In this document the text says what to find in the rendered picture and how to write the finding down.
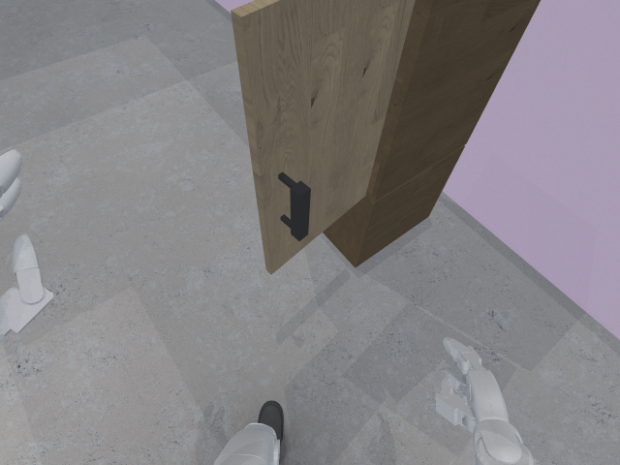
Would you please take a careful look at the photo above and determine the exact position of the cupboard door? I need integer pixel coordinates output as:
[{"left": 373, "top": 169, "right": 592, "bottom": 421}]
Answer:
[{"left": 231, "top": 0, "right": 416, "bottom": 275}]

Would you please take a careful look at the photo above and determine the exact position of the handle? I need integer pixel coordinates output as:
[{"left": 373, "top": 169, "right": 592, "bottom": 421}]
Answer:
[{"left": 278, "top": 172, "right": 311, "bottom": 241}]

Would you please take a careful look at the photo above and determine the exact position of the right robot hand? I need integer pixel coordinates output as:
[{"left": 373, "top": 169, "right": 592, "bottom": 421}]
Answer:
[{"left": 435, "top": 337, "right": 510, "bottom": 433}]

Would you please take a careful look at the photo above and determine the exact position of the robot left foot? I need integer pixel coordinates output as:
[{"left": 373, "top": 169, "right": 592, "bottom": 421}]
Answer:
[{"left": 258, "top": 400, "right": 284, "bottom": 445}]

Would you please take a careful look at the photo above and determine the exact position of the right robot forearm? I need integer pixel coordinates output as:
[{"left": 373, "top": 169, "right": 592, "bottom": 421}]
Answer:
[{"left": 473, "top": 419, "right": 533, "bottom": 465}]

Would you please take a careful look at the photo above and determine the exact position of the robot left shin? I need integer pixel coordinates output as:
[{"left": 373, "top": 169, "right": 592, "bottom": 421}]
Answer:
[{"left": 244, "top": 423, "right": 277, "bottom": 440}]

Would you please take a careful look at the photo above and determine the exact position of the left robot hand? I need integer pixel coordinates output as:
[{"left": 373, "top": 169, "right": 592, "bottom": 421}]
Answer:
[{"left": 0, "top": 149, "right": 53, "bottom": 341}]

